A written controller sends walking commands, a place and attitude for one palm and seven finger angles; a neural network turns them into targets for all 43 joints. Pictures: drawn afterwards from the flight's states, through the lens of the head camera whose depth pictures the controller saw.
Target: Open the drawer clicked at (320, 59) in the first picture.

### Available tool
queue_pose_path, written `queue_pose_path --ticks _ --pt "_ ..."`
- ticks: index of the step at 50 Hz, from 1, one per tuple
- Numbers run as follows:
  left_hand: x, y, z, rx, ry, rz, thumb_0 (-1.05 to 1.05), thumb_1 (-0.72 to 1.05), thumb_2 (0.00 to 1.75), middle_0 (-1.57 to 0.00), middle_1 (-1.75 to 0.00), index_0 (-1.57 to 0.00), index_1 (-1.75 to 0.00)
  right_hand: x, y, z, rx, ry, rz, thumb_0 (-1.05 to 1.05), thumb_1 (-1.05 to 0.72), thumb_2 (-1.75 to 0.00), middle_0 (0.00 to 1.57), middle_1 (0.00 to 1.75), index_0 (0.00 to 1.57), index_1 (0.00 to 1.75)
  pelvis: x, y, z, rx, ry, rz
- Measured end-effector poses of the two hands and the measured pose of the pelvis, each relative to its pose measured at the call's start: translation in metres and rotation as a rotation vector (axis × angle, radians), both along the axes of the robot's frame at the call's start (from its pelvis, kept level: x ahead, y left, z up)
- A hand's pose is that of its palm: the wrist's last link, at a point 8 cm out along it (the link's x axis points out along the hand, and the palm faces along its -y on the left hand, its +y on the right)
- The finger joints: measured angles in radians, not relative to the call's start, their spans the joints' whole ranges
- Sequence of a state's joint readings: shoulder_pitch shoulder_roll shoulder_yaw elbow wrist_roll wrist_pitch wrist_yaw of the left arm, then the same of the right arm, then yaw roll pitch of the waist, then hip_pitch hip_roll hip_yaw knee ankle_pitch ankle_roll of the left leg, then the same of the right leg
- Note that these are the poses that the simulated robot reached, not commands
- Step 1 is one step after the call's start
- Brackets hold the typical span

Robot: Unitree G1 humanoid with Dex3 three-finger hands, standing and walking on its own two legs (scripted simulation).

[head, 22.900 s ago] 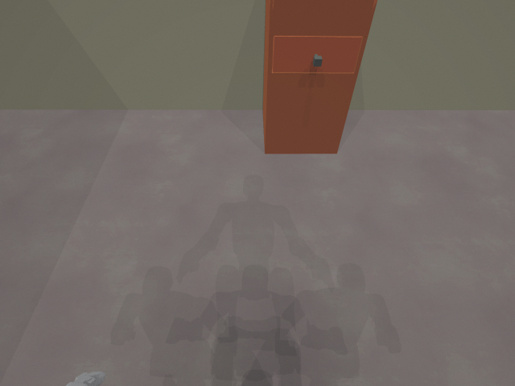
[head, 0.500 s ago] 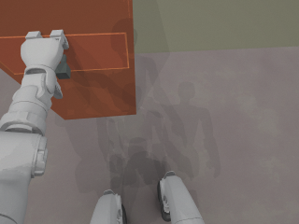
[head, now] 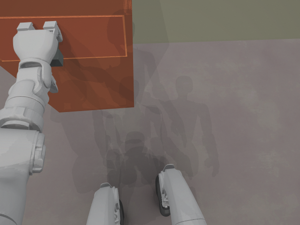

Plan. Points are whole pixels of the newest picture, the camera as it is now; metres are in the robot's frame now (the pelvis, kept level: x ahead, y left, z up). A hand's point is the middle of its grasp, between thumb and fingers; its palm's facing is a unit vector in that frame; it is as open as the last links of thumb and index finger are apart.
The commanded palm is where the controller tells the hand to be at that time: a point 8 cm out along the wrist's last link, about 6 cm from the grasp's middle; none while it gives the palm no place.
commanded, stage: lower the fingers behind the handle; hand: left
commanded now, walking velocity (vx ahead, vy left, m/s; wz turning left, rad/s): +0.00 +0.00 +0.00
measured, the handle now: (55, 52) +0.60 +0.19 -0.04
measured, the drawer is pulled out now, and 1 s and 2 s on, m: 0.00 0.00 0.00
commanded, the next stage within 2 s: lift the fingers back up to retry in 0.94 s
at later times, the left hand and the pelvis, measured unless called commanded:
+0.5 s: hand (53, 65) +0.56 +0.19 -0.04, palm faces -0.03 +0.01 -1.00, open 13.6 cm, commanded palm +0.55 +0.19 -0.01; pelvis -0.01 +0.00 -0.03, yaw +0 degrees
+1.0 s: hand (53, 65) +0.56 +0.19 -0.05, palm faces -0.02 +0.03 -1.00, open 13.7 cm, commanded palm +0.56 +0.19 -0.01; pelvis -0.04 +0.00 -0.06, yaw +0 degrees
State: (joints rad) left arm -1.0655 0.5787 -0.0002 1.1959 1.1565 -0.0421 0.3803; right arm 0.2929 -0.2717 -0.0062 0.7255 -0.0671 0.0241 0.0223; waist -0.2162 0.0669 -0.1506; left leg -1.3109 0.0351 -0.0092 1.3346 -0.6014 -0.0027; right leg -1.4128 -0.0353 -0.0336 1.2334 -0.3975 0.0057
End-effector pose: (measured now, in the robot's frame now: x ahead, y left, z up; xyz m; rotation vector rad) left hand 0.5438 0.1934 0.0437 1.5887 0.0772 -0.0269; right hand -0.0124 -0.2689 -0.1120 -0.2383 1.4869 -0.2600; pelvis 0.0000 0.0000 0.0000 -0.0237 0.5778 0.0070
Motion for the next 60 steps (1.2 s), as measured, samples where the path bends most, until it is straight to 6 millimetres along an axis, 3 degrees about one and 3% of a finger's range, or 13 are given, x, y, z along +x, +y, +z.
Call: queue_pose_path --ticks 7,19,35,48,60 --pt "-0.004 -0.001 -0.016 -0.018 0.043 -0.032 0.0 -0.48 0.3 -0.32 -1.2 -0.33 -1.21 -0.003 0.001 -0.007 -0.007 -0.008 0.001 0.0 -0.91 -0.9 0.2 0.3 0.2 0.3 -0.003 0.0 -0.008 0.0 0.013 0.001" --pt "-0.001 0.002 -0.035 -0.012 -0.046 -0.031 0.0 -0.48 0.3 -0.32 -1.2 -0.33 -1.21 -0.011 0.0 -0.027 -0.001 0.03 0.011 0.0 -0.91 -0.9 0.2 0.3 0.2 0.3 -0.009 0.001 -0.03 -0.008 0.046 0.003" --pt "0.001 0.0 -0.033 0.001 -0.019 -0.009 0.0 -0.48 0.3 -0.32 -1.2 -0.32 -1.25 -0.013 0.0 -0.04 -0.016 -0.017 0.021 0.0 -0.91 -0.9 0.2 0.3 0.2 0.3 -0.024 0.0 -0.044 -0.009 0.043 0.011" --pt "0.001 -0.001 -0.035 0.006 -0.045 -0.008 0.0 -0.48 0.3 -0.32 -1.2 -0.33 -1.26 -0.036 0.001 -0.052 -0.027 -0.003 0.008 0.0 -0.91 -0.9 0.2 0.3 0.2 0.3 -0.04 0.0 -0.06 -0.01 0.05 0.013" --pt "0.0 -0.002 -0.031 0.016 -0.002 -0.003 0.0 -0.48 0.3 -0.32 -1.2 -0.32 -1.22 -0.055 0.009 -0.049 -0.018 0.015 -0.033 0.0 -0.91 -0.9 0.2 0.3 0.2 0.3 -0.045 0.001 -0.057 -0.011 0.047 0.009"
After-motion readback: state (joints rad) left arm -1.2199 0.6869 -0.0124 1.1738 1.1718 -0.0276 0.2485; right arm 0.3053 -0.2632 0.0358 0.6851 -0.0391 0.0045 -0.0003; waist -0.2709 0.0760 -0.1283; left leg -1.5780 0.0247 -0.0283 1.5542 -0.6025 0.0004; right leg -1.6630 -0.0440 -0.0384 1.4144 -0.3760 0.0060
